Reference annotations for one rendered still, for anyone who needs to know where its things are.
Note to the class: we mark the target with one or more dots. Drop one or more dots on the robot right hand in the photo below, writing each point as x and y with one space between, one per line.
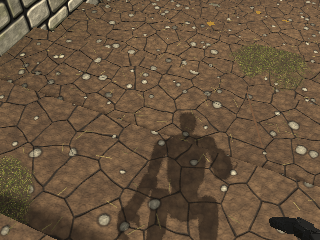
299 227

